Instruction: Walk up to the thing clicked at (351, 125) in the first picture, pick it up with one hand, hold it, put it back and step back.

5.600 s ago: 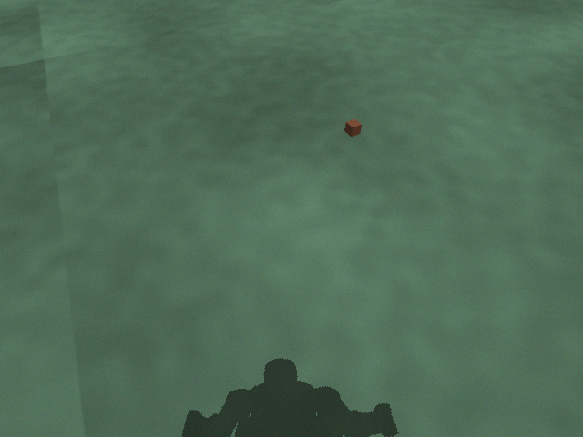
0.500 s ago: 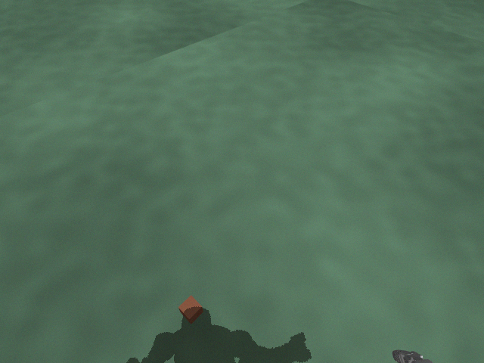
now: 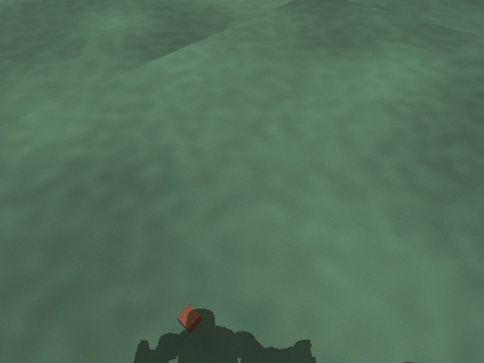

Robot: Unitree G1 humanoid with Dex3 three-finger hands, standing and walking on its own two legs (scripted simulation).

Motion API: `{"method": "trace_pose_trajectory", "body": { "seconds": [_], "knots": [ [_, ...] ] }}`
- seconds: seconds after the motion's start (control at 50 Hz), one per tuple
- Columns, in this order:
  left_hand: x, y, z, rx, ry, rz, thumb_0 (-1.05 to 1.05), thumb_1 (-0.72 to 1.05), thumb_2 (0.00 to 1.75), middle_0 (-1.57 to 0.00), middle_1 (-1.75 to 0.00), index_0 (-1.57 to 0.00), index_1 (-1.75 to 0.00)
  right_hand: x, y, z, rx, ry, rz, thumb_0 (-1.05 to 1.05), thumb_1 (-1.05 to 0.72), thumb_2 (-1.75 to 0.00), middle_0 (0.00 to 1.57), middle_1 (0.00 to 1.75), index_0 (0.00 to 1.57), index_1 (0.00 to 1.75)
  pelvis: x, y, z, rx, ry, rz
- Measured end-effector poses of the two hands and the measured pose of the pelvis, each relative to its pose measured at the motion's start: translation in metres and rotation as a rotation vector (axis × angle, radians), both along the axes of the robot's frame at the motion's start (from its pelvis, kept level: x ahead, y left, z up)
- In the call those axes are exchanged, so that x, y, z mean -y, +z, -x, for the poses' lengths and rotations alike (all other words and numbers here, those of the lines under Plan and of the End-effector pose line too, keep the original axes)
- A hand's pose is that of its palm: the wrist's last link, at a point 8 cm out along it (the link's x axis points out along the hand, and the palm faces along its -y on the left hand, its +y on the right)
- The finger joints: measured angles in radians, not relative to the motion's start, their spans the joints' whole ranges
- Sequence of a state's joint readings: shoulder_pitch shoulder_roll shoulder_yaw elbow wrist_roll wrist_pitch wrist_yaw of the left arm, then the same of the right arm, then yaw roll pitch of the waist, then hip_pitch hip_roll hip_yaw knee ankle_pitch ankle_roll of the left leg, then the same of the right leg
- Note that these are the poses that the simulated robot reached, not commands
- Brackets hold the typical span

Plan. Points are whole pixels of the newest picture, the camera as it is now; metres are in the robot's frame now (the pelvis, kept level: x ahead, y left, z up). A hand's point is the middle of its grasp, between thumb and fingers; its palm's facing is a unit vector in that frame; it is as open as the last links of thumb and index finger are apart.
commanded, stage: walk up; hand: left
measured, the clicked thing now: (189, 318) +0.40 +0.22 -0.75
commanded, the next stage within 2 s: stand in 0.70 s
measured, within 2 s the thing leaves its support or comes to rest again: neither
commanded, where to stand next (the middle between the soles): +0.05 +0.00 m, yaw -1 degrees
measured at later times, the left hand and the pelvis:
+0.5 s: hand out of the picture +0.09 +0.25 -0.16, palm faces -0.01 -0.94 -0.33, open 7.4 cm; pelvis +0.01 +0.00 +0.00, yaw +0 degrees
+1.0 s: hand out of the picture +0.09 +0.25 -0.16, palm faces -0.03 -0.94 -0.33, open 7.4 cm; pelvis +0.02 +0.00 +0.00, yaw +0 degrees
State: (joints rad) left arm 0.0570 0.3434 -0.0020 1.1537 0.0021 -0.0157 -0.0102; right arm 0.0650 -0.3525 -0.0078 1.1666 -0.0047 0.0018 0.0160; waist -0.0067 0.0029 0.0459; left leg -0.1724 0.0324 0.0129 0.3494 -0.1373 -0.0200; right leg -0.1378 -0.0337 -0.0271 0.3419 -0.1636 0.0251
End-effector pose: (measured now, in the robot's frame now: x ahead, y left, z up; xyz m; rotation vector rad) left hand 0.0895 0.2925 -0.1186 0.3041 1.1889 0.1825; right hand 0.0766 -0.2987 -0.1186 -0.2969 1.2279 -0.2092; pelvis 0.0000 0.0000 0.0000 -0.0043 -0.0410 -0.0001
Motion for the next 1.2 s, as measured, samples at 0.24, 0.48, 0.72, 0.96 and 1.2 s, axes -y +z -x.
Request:
{"method": "trace_pose_trajectory", "body": {
  "seconds": [0.24, 0.48, 0.72, 0.96, 1.2],
  "knots": [
    [0.003, -0.001, -0.004, -0.027, -0.002, 0.002, 0.0, 0.9, 0.89, -0.21, -0.3, -0.2, -0.3, 0.003, -0.003, 0.016, -0.05, -0.025, 0.0, 0.01, -0.91, -0.9, 0.2, 0.3, 0.2, 0.3, 0.002, 0.001, -0.005, -0.005, 0.0, 0.0],
    [0.0, 0.0, 0.005, -0.049, 0.023, -0.009, 0.0, 0.9, 0.89, -0.2, -0.3, -0.2, -0.3, -0.001, -0.004, 0.001, -0.026, -0.01, -0.01, 0.01, -0.91, -0.9, 0.2, 0.3, 0.2, 0.3, 0.003, 0.001, -0.009, -0.004, 0.0, -0.001],
    [0.0, -0.002, 0.006, -0.047, 0.029, -0.002, 0.0, 0.9, 0.89, -0.2, -0.3, -0.2, -0.3, -0.002, -0.001, -0.011, -0.007, 0.008, -0.004, 0.01, -0.91, -0.9, 0.2, 0.3, 0.2, 0.3, 0.002, 0.001, -0.012, -0.004, 0.002, -0.002],
    [-0.001, -0.002, 0.004, -0.061, 0.016, -0.006, 0.0, 0.9, 0.89, -0.2, -0.3, -0.2, -0.3, 0.001, 0.0, -0.012, -0.017, 0.011, 0.005, 0.01, -0.9, -0.9, 0.2, 0.3, 0.2, 0.3, 0.003, 0.001, -0.019, -0.012, 0.001, -0.006],
    [0.001, 0.001, -0.008, -0.043, 0.007, -0.014, 0.0, 0.9, 0.89, -0.2, -0.3, -0.2, -0.3, 0.005, 0.0, -0.018, -0.011, 0.006, 0.006, 0.01, -0.9, -0.9, 0.2, 0.3, 0.2, 0.3, 0.006, 0.002, -0.025, -0.008, -0.001, -0.006]
  ]
}}
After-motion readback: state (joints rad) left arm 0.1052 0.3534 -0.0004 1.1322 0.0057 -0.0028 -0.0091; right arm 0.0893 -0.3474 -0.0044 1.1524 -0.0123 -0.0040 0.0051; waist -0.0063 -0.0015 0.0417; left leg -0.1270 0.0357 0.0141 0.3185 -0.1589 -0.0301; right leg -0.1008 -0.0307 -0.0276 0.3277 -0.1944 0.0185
